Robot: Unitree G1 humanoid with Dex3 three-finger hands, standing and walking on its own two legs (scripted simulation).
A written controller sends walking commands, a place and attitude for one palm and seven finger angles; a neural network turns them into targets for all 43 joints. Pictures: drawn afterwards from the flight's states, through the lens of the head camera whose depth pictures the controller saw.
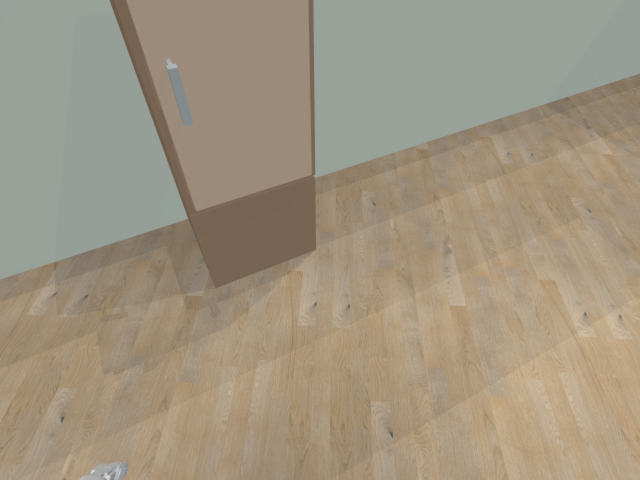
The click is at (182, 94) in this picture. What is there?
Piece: cupboard door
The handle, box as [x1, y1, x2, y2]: [165, 58, 192, 125]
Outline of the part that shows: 166,58 166,67 182,121 184,125 192,124 192,120 177,67 175,64 171,63 169,58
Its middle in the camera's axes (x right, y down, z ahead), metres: -0.33 -0.33 +0.88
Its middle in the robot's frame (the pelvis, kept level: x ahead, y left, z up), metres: +0.88 +0.37 +0.04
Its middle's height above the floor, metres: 0.81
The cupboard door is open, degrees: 0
